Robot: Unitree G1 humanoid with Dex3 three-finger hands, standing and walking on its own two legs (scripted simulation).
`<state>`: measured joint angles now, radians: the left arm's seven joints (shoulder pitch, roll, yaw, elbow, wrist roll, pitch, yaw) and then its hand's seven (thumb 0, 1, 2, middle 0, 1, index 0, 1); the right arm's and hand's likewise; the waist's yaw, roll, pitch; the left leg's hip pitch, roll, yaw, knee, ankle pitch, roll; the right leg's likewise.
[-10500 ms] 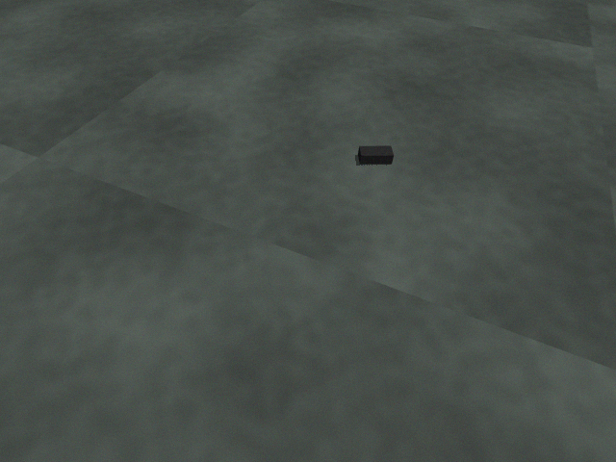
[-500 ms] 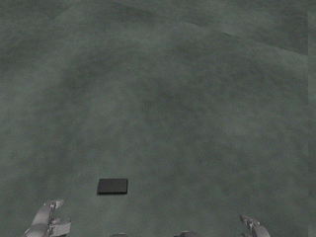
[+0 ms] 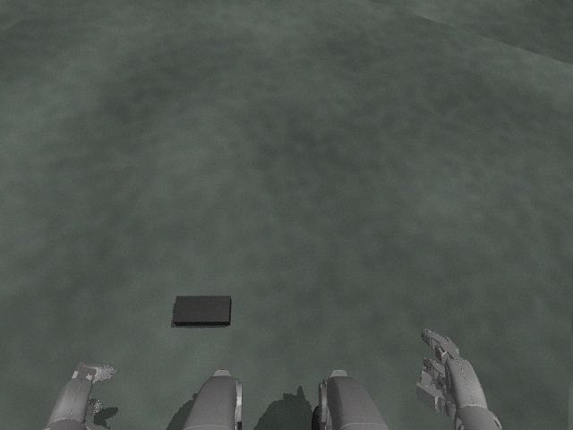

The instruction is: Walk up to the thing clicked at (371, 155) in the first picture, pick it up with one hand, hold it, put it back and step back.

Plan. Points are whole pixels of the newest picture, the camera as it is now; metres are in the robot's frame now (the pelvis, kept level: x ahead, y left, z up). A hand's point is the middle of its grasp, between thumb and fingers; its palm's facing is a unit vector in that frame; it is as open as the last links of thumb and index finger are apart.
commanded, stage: rise first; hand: left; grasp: from above
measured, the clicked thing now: (203, 310) +0.42 +0.22 -0.66
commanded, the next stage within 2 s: none
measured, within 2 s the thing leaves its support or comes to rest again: neither
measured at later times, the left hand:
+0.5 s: hand (137, 368) +0.22 +0.28 -0.32, palm faces -0.42 -0.52 -0.74, open 14.0 cm
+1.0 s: hand (157, 330) +0.32 +0.29 -0.44, palm faces -0.49 -0.16 -0.86, open 14.1 cm
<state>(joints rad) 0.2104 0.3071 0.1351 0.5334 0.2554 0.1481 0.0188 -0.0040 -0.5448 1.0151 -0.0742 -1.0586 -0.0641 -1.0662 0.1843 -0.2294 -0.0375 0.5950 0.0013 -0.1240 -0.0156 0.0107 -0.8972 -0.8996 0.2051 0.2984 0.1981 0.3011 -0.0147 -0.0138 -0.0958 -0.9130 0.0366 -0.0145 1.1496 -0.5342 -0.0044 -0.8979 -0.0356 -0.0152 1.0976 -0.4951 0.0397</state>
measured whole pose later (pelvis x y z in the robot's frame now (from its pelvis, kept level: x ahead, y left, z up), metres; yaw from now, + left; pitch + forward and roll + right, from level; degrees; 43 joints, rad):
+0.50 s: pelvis -0.04 -0.01 -0.17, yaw +0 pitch +33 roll -2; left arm -0.17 0.47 0.14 0.70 0.66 -0.09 0.10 0.00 -0.54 0.96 -0.11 -1.06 -0.11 -1.06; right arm 0.07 -0.30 -0.06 0.63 0.00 -0.18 0.03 0.01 -0.92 -0.91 0.21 0.30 0.20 0.30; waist -0.03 0.00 -0.17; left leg -1.70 0.02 -0.05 1.83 -0.70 -0.02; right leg -1.69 -0.04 -0.01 1.80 -0.68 0.03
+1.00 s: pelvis -0.09 +0.00 -0.30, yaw -3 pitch +33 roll -7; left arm -0.67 0.66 0.12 1.17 1.08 -0.27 0.23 0.00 -0.54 1.04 -0.08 -1.00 -0.08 -1.01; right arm 0.16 -0.28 -0.02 0.75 -0.05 -0.07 0.08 0.01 -0.89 -0.90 0.21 0.30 0.20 0.30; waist -0.13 0.01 -0.12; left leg -2.13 0.01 -0.11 2.22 -0.67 -0.01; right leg -2.08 -0.03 -0.03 2.14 -0.63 0.04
